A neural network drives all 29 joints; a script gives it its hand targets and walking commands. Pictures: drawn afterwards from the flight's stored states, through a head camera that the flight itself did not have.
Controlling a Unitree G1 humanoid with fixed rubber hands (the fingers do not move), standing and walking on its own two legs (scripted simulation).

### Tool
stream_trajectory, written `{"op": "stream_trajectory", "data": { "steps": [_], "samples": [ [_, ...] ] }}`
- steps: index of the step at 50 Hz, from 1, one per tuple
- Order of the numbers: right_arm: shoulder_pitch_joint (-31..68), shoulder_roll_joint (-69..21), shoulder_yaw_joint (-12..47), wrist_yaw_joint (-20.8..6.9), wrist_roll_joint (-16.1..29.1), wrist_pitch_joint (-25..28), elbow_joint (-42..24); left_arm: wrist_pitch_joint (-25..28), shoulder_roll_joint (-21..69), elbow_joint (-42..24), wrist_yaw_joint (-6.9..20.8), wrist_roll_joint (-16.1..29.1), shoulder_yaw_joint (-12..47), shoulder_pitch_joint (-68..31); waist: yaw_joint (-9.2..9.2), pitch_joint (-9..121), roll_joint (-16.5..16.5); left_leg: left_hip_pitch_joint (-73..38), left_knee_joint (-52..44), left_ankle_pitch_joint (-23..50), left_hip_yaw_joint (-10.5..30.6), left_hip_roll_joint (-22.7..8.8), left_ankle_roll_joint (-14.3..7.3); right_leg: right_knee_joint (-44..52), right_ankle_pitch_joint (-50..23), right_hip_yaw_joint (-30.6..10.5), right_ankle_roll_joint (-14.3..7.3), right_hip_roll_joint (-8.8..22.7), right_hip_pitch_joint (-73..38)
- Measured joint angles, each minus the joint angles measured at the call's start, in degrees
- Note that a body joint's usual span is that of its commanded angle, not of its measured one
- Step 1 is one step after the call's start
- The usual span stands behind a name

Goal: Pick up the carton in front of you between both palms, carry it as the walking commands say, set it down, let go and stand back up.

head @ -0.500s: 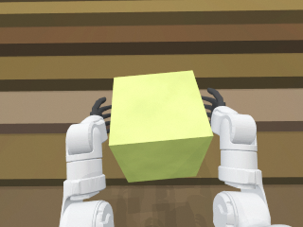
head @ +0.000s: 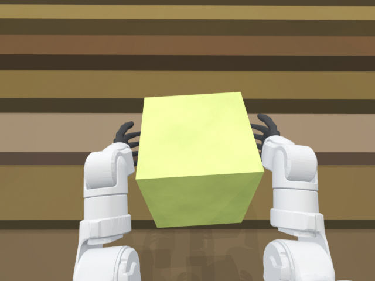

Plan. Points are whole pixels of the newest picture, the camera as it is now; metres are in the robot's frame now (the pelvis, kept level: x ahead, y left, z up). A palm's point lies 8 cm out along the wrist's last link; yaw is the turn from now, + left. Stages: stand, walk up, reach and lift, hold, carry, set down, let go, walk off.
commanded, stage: carry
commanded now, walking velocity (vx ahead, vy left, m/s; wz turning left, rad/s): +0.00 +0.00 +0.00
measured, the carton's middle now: (196, 164) +0.35 -0.01 +0.05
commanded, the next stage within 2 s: none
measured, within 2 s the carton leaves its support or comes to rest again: neither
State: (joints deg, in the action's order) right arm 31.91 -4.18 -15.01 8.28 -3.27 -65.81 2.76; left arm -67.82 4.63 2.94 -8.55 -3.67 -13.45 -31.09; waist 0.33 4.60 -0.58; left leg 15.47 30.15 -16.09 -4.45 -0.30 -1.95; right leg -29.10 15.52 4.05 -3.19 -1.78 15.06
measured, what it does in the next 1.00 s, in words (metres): stands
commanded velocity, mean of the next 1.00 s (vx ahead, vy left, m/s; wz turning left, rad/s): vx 0.00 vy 0.00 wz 0.00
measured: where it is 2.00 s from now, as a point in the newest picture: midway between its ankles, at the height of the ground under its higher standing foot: outside the picture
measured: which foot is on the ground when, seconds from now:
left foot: down 0.00-1.00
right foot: down 0.00-1.00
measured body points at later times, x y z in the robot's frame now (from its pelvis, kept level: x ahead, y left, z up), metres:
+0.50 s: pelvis -0.03 +0.02 +0.00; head -0.05 +0.03 +0.45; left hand +0.31 +0.17 +0.11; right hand +0.32 -0.14 +0.13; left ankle +0.00 +0.10 -0.74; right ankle +0.00 -0.09 -0.74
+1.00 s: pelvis -0.04 +0.03 +0.00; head -0.06 +0.04 +0.45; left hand +0.31 +0.18 +0.11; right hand +0.31 -0.12 +0.13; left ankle +0.00 +0.10 -0.74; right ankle +0.00 -0.09 -0.74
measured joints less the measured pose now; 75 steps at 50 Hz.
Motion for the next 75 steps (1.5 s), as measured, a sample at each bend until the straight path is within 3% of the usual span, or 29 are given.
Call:
{"op": "stream_trajectory", "data": {
  "steps": [40,75],
  "samples": [
    [-0.3,-0.5,-0.5,-0.2,-0.5,0.1,-0.3,0.2,-0.1,0.5,0.0,0.0,0.2,-0.1,-0.28,-0.9,-0.3,1.3,-1.7,3.7,-1.9,2.1,-2.8,0.3,-3.4,-1.0,2.5,2.6,2.1],
    [0.0,-0.2,-0.1,-0.3,-0.5,-0.1,-0.6,0.4,0.1,-0.1,0.0,0.0,0.0,0.1,-0.09,-1.1,0.2,1.7,-1.2,3.4,-2.0,1.9,-2.6,-0.5,-2.9,-0.7,2.5,2.8,2.5]
  ]
}}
